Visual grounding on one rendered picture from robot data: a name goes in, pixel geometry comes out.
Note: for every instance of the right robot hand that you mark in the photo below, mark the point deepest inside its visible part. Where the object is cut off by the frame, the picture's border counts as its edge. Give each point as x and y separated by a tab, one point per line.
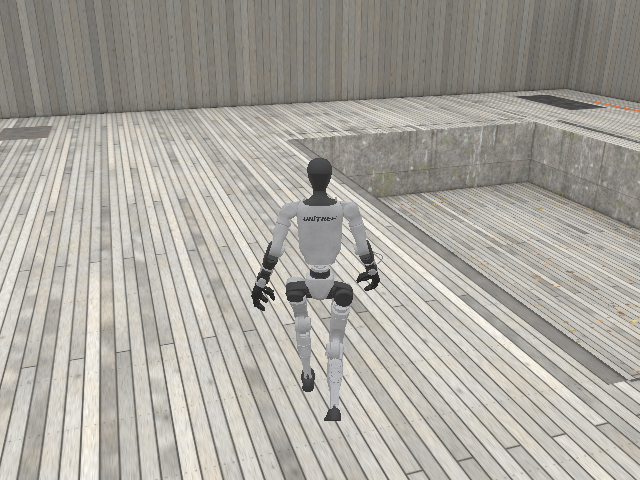
365	276

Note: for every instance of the robot thigh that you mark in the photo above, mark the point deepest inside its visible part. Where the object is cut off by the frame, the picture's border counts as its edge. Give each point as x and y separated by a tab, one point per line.
340	309
296	295

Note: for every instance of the left robot upper arm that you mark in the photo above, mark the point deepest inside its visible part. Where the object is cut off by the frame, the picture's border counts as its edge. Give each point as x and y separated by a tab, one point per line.
288	211

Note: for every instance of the robot left thigh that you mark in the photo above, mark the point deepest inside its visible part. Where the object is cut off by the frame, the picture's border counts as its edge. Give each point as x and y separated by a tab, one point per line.
296	295

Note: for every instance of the right robot upper arm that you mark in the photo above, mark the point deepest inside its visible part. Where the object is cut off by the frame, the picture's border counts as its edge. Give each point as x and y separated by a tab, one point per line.
351	211

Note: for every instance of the left robot forearm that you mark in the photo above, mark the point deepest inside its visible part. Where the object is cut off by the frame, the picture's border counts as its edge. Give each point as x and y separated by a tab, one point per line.
266	269

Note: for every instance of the robot right thigh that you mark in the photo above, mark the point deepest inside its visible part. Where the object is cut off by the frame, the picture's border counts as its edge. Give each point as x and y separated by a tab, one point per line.
340	309

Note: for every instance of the right robot forearm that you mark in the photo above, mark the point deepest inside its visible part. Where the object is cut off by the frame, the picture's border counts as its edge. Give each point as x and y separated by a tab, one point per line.
369	261

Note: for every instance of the left robot hand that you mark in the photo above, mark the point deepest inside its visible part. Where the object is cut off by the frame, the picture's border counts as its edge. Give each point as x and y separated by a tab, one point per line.
257	294

